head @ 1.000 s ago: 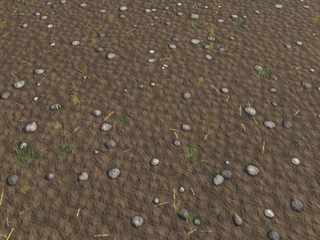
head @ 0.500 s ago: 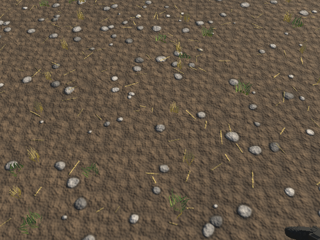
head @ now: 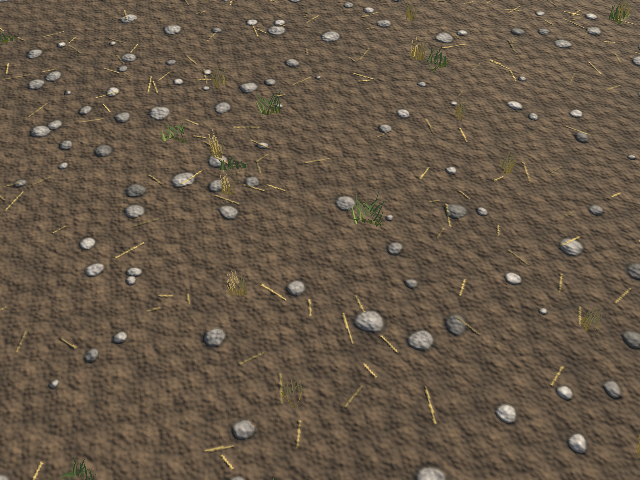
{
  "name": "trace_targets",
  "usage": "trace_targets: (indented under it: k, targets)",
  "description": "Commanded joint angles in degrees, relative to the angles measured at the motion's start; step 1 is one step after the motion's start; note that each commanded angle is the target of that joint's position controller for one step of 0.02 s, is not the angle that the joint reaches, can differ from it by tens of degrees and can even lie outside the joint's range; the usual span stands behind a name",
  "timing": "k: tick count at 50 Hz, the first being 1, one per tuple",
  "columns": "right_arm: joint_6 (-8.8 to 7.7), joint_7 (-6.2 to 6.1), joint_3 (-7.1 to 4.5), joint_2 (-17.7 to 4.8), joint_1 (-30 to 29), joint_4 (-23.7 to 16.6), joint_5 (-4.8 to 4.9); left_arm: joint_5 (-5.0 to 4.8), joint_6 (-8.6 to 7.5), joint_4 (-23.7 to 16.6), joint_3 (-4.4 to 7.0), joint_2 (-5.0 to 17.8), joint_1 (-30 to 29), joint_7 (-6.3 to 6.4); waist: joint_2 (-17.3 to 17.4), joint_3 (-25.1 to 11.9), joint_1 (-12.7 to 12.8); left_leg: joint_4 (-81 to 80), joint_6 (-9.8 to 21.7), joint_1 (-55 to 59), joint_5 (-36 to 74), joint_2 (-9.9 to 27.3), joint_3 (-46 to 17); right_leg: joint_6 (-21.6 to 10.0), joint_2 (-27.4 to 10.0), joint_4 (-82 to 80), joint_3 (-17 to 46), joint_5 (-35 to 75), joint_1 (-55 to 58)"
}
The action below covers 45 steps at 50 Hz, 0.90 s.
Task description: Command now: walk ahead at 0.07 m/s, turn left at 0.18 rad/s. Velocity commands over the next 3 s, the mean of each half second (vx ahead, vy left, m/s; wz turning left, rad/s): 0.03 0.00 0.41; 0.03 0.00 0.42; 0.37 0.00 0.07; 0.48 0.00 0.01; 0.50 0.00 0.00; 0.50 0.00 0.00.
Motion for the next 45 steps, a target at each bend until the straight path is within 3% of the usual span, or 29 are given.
trace_targets:
  k: [1, 2, 3, 5, 8, 10, 11, 12, 13, 14, 15, 16, 18, 22, 27, 29, 30, 31, 32, 33, 34, 35, 36, 38, 40, 42, 44, 45]
  targets:
    - [-0.78, 0.20, -0.19, -3.8, 1.5, -4.0, -0.36, 0.50, 0.18, -3.0, 3.46, 12.5, 2.5, 1.13, -9.6, -9.1, -0.5, 2.1, 0.2, -7.8, -11.6, 1.3, -2.9, -9.9, -14.0, -5.8, 10.1, 12.4, 14.5]
    - [-0.29, -0.34, -0.58, -5.9, -0.4, -3.9, -0.06, 0.35, 0.05, -3.4, 3.14, 9.8, 0.6, 0.83, -10.2, -7.2, 1.3, 4.8, -1.0, -5.8, -9.3, 0.9, -1.9, -10.2, -12.3, -7.9, 9.5, 4.0, 9.8]
    - [0.18, -0.70, -1.32, -7.7, -2.0, -4.4, 0.18, 0.36, -0.22, -3.2, 3.20, 9.3, 0.2, 0.74, -10.3, -5.0, 2.0, 7.1, -1.1, -7.5, -6.9, 0.3, -1.2, -9.1, -10.8, -8.0, 8.4, 1.5, 9.2]
    - [1.39, -1.28, -1.94, -8.3, -1.2, -4.6, -0.10, -0.16, -0.77, -2.9, 3.57, 9.8, 0.4, 1.04, -11.1, -4.4, 2.2, 11.1, -1.0, -8.5, -6.6, 0.7, -1.4, -9.4, -12.4, -7.1, 8.0, 7.0, 8.7]
    - [2.24, -0.69, -2.38, -6.9, 0.8, -5.1, 0.43, -0.97, -0.99, -3.2, 3.61, 9.0, -1.7, 1.98, -9.8, -5.7, 1.2, 14.2, 0.3, -6.8, -9.7, 1.4, -0.8, -10.6, -15.1, -3.9, 6.5, 17.3, 7.7]
    - [2.59, -0.23, -2.73, -6.8, 1.1, -5.4, 0.18, -1.66, -0.73, -2.9, 3.83, 8.8, -2.9, 2.32, -7.1, -5.4, 0.7, 7.3, 2.1, -3.6, -1.9, 1.2, -0.9, -7.9, -13.1, -0.1, 2.9, 14.3, 5.7]
    - [2.69, -0.37, -3.38, -9.1, 0.6, -6.2, -0.25, -1.53, -0.70, -2.4, 3.95, 8.2, -1.1, 2.34, -1.2, -4.9, 1.7, 1.6, 4.1, -1.5, 10.1, 3.5, -6.2, -4.6, -9.5, 5.5, -1.2, 6.8, 3.1]
    - [2.71, -0.89, -4.92, -14.7, 0.2, -6.8, -0.39, -0.35, -0.76, -4.0, 3.35, 5.6, -1.2, 2.26, 12.5, -4.2, 3.6, -3.7, 10.1, 1.9, 20.8, 11.3, -20.6, 0.6, -0.8, 16.1, -8.8, -2.4, -4.7]
    - [2.46, -0.73, -5.03, -15.2, 4.3, -6.7, -1.55, -0.05, -0.90, -5.6, 2.88, 5.1, -7.2, 2.57, 16.9, -3.9, -1.9, -8.9, 17.9, 7.8, 26.1, 17.9, -32.6, 2.0, 4.9, 26.4, -5.1, -24.1, -15.2]
    - [1.46, -0.68, -4.44, -14.3, 5.9, -6.6, -2.42, -0.49, -1.11, -5.6, 3.17, 5.5, -7.5, 2.50, 12.1, -6.4, -2.2, -8.8, 19.8, 11.1, 28.1, 20.2, -33.2, 1.6, 3.7, 36.1, 0.8, -29.2, -18.5]
    - [0.80, -0.95, -4.40, -13.9, 3.2, -7.3, -1.63, -0.88, -1.04, -4.4, 3.42, 5.9, -5.6, 2.35, 7.9, -7.2, -0.4, -6.9, 18.0, 12.2, 28.4, 18.3, -29.3, 1.5, 2.5, 39.5, 2.4, -26.2, -19.3]
    - [0.72, -1.33, -4.35, -13.4, 0.3, -8.1, -0.42, -0.87, -1.02, -3.5, 3.71, 6.5, -4.2, 2.38, 6.1, -6.7, 1.0, -6.0, 15.8, 12.1, 28.5, 16.4, -26.0, 1.7, 1.7, 38.8, 2.7, -22.3, -20.3]
    - [1.64, -2.42, -3.87, -11.7, -2.2, -8.7, 0.55, -0.64, -1.37, -2.8, 3.89, 6.6, -3.6, 2.54, 6.6, -7.5, 1.9, -5.7, 13.3, 10.5, 27.8, 13.3, -22.6, 2.7, 1.3, 35.2, 2.2, -16.8, -17.2]
    - [3.33, -3.51, -4.52, -12.5, -1.6, -9.3, 0.60, -1.29, -2.26, -2.5, 2.90, 4.0, -3.6, 1.56, 8.4, -9.0, 1.1, -5.0, 12.1, 10.7, 23.7, 10.4, -21.3, 3.8, 3.2, 21.6, 0.9, -11.8, -11.7]
    - [4.32, -3.08, -5.04, -13.2, -3.7, -10.9, 0.81, -1.77, -3.05, -1.8, 3.35, 5.6, -1.6, 0.07, 11.7, -7.9, 1.0, -5.2, 11.8, 5.8, 16.5, 10.0, -27.3, 3.0, 5.1, 8.3, 0.5, -9.9, -2.8]
    - [4.72, -3.13, -4.88, -12.7, -5.7, -11.7, 1.54, -1.72, -3.63, -0.7, 3.69, 5.7, 1.7, -0.49, 11.4, -7.4, 3.2, -3.3, 9.7, 3.9, 13.4, 8.0, -28.7, 1.7, 5.5, -2.9, -0.4, -2.9, 2.9]
    - [4.81, -3.36, -4.59, -11.6, -5.5, -12.0, 1.71, -1.48, -3.79, 0.0, 4.11, 6.6, 3.2, -0.50, 10.2, -7.5, 3.7, -1.4, 7.4, 1.1, 8.0, 6.0, -28.1, 0.4, 3.5, -7.6, 0.3, 1.9, 7.6]
    - [4.76, -3.40, -3.88, -8.9, -3.6, -12.4, 1.00, -0.53, -3.66, -0.4, 4.95, 10.4, 4.6, -0.13, 2.0, -8.7, 2.7, 7.5, 4.1, -5.1, -4.7, 1.8, -23.4, -3.4, -7.0, -10.0, 9.4, 4.6, 13.4]
    - [4.13, -3.18, -3.82, -7.9, -1.6, -13.5, 0.89, 1.05, -3.13, -0.9, 5.69, 14.7, 2.7, -0.13, -13.2, -6.4, 0.1, 18.8, 0.5, -16.5, -22.8, -7.7, -12.4, -12.4, -18.3, -11.8, 23.4, 15.4, 13.6]
    - [3.54, -3.08, -5.25, -12.4, -1.4, -12.9, 0.17, 2.23, -3.55, -2.1, 5.05, 12.3, 1.3, -0.18, -11.2, -6.4, 1.1, 33.1, -1.8, -17.6, -25.0, -3.6, -12.4, -17.6, -22.7, -12.6, 26.3, 15.3, 9.6]
    - [3.74, -2.93, -6.33, -14.7, -0.5, -11.7, 0.81, 1.71, -3.82, -2.9, 4.04, 9.0, -1.8, 0.08, -7.3, -5.2, 0.0, 38.4, -2.5, -17.1, -21.0, -2.3, -12.5, -16.2, -19.2, -12.2, 20.6, 12.2, 7.6]
    - [4.44, -3.14, -6.50, -13.9, 0.7, -10.4, 0.83, 0.71, -3.81, -3.1, 3.62, 7.6, -4.4, 0.28, -5.8, -3.8, -0.9, 40.7, -3.6, -17.4, -17.2, -1.8, -11.5, -13.3, -15.1, -11.7, 14.6, 8.9, 6.8]
    - [4.98, -3.35, -6.26, -12.6, 0.8, -10.0, 0.49, -0.21, -3.83, -3.0, 3.23, 6.7, -4.7, 0.46, -5.9, -3.2, 0.0, 42.4, -4.6, -18.2, -14.2, -1.7, -11.2, -12.3, -12.8, -11.4, 11.6, 8.3, 7.2]
    - [5.17, -3.10, -5.29, -9.5, -0.9, -11.1, 0.69, -0.40, -3.48, -2.1, 2.95, 6.9, -2.6, 0.76, -6.4, -2.7, 1.4, 40.0, -5.8, -17.7, -11.8, -2.1, -9.4, -12.8, -10.6, -11.2, 7.2, 12.0, 7.6]
    - [4.83, -2.92, -4.43, -7.6, -3.3, -12.6, 0.84, -0.19, -3.07, -1.2, 3.15, 7.5, 0.1, 0.98, -7.8, -4.3, 3.2, 32.8, -6.3, -17.1, -12.0, -1.4, -8.1, -13.9, -11.1, -10.2, 6.3, 14.6, 11.9]
    - [4.63, -2.48, -3.48, -6.1, -4.2, -13.4, 0.38, -0.44, -2.69, -0.9, 3.43, 8.5, 0.0, 0.78, -8.9, -6.1, 3.8, 24.2, -6.1, -12.0, -13.7, -0.1, -6.4, -14.1, -11.5, -9.0, 5.0, 16.1, 12.6]
    - [4.53, -2.06, -3.05, -5.9, -4.5, -13.8, 0.31, -0.86, -2.35, -0.4, 3.73, 9.9, 0.2, 0.29, -10.1, -6.7, 4.4, 16.7, -5.5, -6.7, -14.5, 0.0, -3.9, -14.4, -12.1, -8.3, 4.9, 18.3, 11.5]
    - [4.55, -1.87, -3.03, -6.2, -3.5, -13.4, 0.44, -1.20, -2.21, 0.1, 3.71, 10.0, 1.1, 0.04, -9.9, -7.6, 4.6, 12.5, -4.9, -4.1, -12.9, -0.3, -2.7, -14.2, -12.2, -8.7, 5.1, 12.8, 11.1]
Next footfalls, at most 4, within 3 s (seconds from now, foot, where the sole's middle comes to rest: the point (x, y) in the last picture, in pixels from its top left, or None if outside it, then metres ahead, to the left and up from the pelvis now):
0.62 right None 0.12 -0.12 -0.77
0.98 left None -0.02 0.10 -0.77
1.44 right None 0.34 0.00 -0.77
1.96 left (151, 468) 0.51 0.36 -0.77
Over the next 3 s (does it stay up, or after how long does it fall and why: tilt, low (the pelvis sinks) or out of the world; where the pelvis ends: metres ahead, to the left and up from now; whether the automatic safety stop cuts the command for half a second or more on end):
stays up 0.92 0.44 0.00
